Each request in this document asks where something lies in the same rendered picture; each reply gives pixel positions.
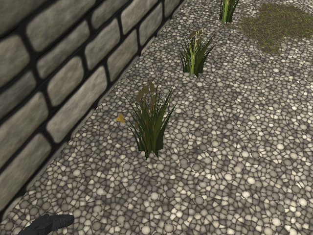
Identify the robot left hand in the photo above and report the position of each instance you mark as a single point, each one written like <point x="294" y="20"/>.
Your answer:
<point x="46" y="223"/>

